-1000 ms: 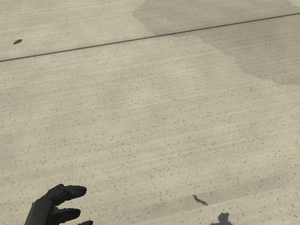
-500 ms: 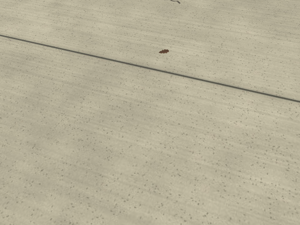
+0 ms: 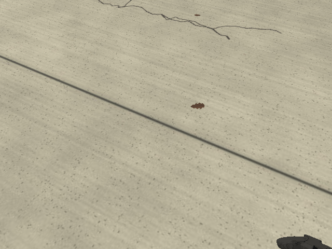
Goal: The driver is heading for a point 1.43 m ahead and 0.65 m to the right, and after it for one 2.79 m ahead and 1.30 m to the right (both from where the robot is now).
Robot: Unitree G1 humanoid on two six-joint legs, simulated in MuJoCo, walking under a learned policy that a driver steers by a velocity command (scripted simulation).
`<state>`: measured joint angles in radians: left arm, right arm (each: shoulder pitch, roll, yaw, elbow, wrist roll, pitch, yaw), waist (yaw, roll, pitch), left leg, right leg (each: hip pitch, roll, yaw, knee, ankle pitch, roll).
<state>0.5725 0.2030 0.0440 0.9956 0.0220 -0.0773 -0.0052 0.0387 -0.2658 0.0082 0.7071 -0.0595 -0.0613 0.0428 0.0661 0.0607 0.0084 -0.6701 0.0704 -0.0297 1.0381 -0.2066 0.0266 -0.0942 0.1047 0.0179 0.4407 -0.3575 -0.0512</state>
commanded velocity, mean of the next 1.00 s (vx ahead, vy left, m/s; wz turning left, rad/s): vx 1.00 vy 0.00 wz -0.77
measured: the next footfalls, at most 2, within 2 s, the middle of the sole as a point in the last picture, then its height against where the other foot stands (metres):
left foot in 0.16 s outside the picture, level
right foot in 0.58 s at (231, 206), level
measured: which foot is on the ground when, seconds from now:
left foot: up 0.00-0.14, down 0.16-0.58, up 0.60-0.98, down 1.00-1.00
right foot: down 0.00-0.14, up 0.16-0.56, down 0.58-1.00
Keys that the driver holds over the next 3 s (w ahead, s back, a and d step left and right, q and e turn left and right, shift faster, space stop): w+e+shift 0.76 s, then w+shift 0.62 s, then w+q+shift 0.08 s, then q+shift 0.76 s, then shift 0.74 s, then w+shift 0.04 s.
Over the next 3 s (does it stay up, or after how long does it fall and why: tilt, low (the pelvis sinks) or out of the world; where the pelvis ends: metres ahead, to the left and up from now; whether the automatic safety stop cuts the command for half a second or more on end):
stays up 1.53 -0.91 0.00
